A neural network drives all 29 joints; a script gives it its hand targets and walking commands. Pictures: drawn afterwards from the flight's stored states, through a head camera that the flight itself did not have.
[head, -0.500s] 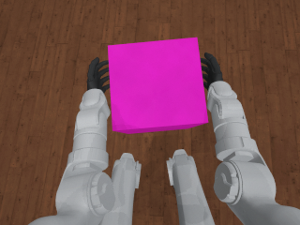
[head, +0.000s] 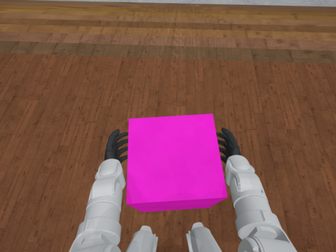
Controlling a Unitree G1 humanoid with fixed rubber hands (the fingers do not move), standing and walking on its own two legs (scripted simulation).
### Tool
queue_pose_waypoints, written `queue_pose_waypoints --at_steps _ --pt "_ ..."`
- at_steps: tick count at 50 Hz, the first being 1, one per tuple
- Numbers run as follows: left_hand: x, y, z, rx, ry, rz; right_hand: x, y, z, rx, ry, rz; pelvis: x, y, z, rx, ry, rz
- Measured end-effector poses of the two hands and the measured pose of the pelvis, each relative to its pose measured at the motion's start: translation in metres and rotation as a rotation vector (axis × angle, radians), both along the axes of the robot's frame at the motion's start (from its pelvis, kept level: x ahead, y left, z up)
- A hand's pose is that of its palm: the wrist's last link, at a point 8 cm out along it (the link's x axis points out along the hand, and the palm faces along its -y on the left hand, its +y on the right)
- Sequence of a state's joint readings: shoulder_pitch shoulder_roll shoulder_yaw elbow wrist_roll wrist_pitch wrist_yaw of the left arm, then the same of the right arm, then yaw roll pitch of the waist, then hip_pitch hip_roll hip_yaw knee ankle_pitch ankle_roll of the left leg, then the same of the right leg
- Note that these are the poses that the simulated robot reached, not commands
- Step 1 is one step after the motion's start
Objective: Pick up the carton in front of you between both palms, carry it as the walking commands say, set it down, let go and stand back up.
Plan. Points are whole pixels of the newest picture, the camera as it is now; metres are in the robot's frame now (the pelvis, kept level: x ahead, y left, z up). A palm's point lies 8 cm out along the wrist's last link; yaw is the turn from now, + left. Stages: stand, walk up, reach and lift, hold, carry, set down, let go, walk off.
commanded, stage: reach and lift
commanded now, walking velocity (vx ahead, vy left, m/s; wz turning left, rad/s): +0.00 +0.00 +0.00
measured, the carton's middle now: (173, 168) +0.36 -0.01 -0.12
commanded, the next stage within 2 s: hold in 1.56 s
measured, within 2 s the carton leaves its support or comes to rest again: neither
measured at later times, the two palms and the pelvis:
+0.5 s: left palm (87, 147) +0.33 +0.15 +0.11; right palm (252, 148) +0.32 -0.15 +0.10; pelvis +0.04 +0.00 +0.10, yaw +0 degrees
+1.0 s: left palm (80, 146) +0.32 +0.15 +0.13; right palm (259, 145) +0.31 -0.15 +0.12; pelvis +0.02 +0.00 +0.11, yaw +0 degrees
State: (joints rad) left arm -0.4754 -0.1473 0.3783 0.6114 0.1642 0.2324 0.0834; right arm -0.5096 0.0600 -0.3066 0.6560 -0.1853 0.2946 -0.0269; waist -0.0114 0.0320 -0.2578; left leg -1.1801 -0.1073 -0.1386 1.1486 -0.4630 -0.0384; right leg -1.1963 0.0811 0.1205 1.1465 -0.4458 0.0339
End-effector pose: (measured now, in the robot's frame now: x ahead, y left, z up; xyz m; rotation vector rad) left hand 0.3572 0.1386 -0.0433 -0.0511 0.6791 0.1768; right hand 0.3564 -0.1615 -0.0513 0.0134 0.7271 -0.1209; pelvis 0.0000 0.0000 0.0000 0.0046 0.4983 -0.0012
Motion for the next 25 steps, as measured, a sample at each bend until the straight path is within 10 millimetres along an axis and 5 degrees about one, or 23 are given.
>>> queue_pose_waypoints --at_steps 14,25 --pt "-0.02 0.007 0.087 0.02 -0.01 -0.016 -0.024 0.007 0.082 0.018 -0.01 -0.015 0.028 0.003 0.069 -0.005 -0.222 -0.006" --pt "-0.028 0.008 0.148 0.026 -0.038 -0.056 -0.038 0.008 0.149 -0.007 -0.039 -0.034 0.039 0.001 0.1 -0.007 -0.415 -0.003"
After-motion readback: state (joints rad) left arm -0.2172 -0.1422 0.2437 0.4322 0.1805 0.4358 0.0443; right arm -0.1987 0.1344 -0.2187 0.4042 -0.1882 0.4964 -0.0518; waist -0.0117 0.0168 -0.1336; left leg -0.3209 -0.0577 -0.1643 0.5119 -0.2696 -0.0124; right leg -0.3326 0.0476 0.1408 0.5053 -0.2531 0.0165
